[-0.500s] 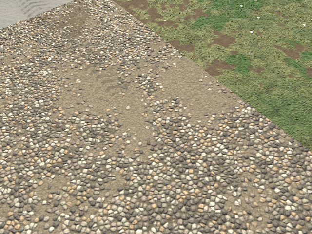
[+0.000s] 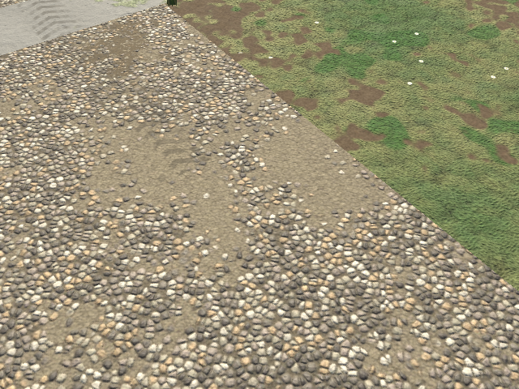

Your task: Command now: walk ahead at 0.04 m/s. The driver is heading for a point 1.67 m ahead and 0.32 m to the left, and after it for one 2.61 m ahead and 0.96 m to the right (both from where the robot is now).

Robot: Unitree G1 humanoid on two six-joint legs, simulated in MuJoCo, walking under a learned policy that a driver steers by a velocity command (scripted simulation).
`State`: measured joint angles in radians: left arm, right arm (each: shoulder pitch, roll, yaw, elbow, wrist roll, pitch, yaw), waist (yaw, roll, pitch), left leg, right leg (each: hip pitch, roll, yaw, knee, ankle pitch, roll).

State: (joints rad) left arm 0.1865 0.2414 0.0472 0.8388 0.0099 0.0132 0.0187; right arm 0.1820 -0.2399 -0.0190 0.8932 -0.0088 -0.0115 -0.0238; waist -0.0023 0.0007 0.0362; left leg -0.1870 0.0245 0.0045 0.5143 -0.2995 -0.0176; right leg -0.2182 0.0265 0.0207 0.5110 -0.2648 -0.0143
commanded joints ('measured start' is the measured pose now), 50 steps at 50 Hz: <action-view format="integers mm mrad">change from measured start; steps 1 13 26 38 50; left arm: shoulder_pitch -5 30 224 188 -44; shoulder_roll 101 71 140 155 93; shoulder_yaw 23 23 11 17 21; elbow -22 2 87 35 -44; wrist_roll -4 -42 -20 -59 -8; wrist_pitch -12 -133 -94 -128 -95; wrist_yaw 8 -32 4 -23 -4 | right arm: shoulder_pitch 16 92 -244 95 106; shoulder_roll -124 -189 -22 -171 -179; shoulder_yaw -27 -54 3 -60 -56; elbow -22 -18 -223 -116 -49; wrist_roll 3 44 20 23 12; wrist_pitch -8 -77 -97 -81 -97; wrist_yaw -5 15 74 57 27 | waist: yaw -7 26 54 -78 -20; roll -8 173 -81 114 31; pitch -55 66 81 -131 19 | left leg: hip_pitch -24 8 -408 291 3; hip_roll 27 248 26 300 159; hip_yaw -30 -399 71 -596 -139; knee -91 -188 215 -290 -438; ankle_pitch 46 -119 283 -230 185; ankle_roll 28 239 14 264 242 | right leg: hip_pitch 42 -172 70 -482 -473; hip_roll -44 -13 -166 -65 -178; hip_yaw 52 -22 75 92 38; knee -74 80 -428 838 278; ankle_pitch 76 -107 357 -166 347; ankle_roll -24 -93 -162 -47 32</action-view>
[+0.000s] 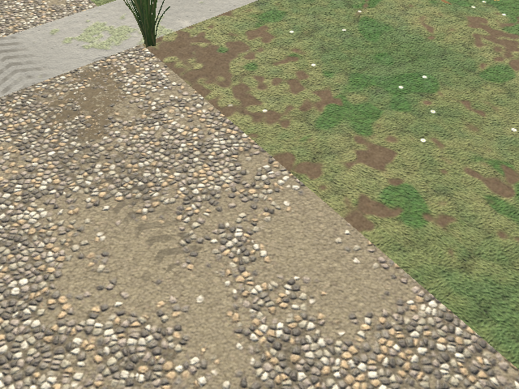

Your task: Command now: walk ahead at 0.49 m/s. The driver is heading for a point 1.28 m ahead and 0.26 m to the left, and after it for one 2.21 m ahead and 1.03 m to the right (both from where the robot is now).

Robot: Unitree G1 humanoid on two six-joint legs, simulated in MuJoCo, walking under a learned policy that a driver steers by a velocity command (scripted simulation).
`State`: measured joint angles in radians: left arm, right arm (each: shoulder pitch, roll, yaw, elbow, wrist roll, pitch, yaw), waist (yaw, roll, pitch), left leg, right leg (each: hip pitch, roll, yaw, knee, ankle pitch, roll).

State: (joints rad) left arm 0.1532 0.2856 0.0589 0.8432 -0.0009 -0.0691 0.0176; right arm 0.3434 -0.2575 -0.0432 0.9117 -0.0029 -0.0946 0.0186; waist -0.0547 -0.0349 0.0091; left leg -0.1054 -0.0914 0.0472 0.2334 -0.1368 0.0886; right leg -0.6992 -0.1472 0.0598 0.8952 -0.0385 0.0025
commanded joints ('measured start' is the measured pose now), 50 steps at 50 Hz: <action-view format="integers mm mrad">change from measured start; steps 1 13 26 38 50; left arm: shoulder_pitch -47 175 52 109 3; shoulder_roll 41 185 93 202 86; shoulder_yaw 6 50 25 61 22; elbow -58 -44 5 25 -103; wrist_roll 0 -4 21 -19 17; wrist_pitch -18 -50 -59 21 -34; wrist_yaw -6 -43 -17 15 -12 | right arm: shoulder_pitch -36 29 -91 -177 -89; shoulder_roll -166 -155 -70 -124 -164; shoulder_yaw -32 -23 -33 -60 -68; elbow -59 -29 -113 -237 -242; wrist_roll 10 10 27 29 14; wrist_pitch -11 43 53 57 18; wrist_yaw -18 -26 -20 43 -17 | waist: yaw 18 177 49 3 68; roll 67 82 -31 -52 61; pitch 50 -205 37 -33 -36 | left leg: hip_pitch -68 -1 -580 -349 -84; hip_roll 269 248 222 67 241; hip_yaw -162 -92 -154 77 -321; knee -155 465 722 403 -25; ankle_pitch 33 446 100 -55 293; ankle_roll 127 31 -81 48 211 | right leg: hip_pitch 22 680 556 823 77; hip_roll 8 48 -86 -139 32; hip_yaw -14 -11 -120 -288 -11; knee -165 -405 -783 -396 89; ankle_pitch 155 -6 113 771 -165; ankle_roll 17 -143 -178 -104 49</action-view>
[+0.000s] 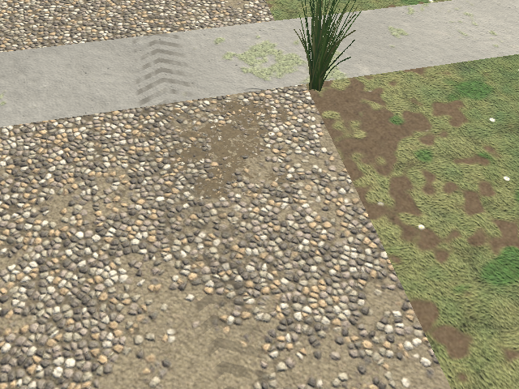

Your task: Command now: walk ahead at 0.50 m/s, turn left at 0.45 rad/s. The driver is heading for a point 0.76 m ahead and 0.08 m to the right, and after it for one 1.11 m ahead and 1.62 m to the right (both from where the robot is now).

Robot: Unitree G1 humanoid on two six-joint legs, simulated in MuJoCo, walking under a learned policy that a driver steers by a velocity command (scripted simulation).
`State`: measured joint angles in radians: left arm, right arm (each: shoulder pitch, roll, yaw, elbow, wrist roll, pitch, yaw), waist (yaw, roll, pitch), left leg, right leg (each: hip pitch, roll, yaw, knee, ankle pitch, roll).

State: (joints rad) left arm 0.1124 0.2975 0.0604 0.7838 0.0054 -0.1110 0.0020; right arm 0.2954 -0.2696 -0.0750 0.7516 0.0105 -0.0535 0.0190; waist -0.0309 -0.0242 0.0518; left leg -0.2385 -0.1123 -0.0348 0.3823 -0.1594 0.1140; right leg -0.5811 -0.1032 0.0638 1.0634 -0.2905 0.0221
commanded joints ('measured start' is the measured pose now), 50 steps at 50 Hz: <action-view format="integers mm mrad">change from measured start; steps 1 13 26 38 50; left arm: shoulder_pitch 9 -140 137 280 243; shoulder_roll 64 94 103 158 66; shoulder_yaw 15 13 16 31 20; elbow -55 -120 -9 78 30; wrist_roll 11 -10 -8 -30 -31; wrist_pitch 9 -25 -8 43 70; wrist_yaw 4 -42 -26 -3 9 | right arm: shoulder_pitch -24 96 -39 -333 -124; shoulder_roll -155 -171 -73 -70 -82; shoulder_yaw -37 -36 4 16 -4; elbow -74 12 -64 -154 -36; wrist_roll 1 3 -7 8 -33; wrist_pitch -22 3 -14 -44 -65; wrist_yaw -23 -39 -25 19 -1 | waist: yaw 30 -19 30 101 60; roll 57 135 -50 -52 116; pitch -67 -28 -53 2 -81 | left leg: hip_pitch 41 289 -418 -368 69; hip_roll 248 322 238 170 376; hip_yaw -209 -241 -30 16 -64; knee -177 -20 629 129 -153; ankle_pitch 329 415 -85 135 507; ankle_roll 172 75 -115 -78 91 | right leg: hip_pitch -48 31 435 624 23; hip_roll -8 80 -113 -147 -3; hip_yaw -22 -53 157 54 27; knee -155 -588 -912 -838 87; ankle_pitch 154 236 333 420 -35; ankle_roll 39 -70 -274 -199 -6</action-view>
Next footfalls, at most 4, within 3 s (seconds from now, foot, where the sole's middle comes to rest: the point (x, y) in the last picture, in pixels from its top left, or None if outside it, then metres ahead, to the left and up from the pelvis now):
0.30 right None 0.37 -0.14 -0.78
0.84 left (210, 320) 0.64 0.12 -0.78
1.32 right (292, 265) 0.81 -0.11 -0.78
1.74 left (214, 255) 0.84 0.12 -0.78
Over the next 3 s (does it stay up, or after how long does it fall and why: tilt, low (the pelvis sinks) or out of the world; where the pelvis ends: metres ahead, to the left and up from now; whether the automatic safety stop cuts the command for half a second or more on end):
stays up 0.71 0.02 -0.01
